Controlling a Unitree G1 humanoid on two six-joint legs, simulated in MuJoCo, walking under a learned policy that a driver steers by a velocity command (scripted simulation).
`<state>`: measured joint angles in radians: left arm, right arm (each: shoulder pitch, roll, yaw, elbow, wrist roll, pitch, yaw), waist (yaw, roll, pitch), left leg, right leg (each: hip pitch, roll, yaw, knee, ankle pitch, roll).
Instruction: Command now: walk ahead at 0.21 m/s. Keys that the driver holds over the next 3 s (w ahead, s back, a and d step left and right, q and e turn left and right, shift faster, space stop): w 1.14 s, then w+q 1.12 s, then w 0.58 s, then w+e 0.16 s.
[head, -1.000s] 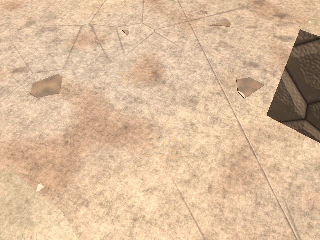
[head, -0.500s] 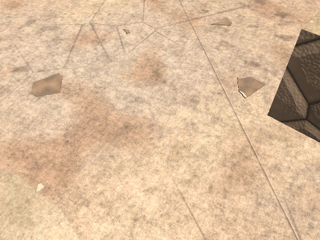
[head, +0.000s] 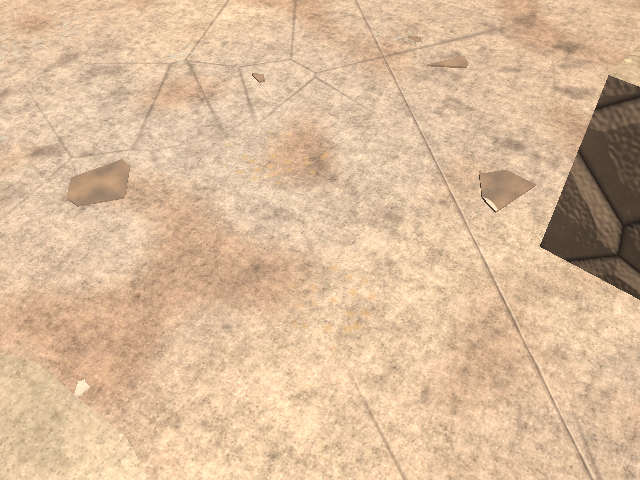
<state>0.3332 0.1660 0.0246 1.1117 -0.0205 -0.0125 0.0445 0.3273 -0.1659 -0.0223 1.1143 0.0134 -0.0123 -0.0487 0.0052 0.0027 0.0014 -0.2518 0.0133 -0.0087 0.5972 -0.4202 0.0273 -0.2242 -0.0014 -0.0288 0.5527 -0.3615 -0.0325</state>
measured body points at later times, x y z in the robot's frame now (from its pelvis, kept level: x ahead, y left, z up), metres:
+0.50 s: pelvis +0.17 +0.03 +0.00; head +0.20 +0.05 +0.45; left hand +0.38 +0.26 -0.11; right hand +0.05 -0.19 -0.13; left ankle +0.02 +0.13 -0.73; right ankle +0.36 -0.11 -0.69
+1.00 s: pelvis +0.47 +0.00 +0.01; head +0.49 +0.01 +0.46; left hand +0.44 +0.26 -0.13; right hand +0.65 -0.24 -0.10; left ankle +0.66 +0.18 -0.67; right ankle +0.41 -0.09 -0.73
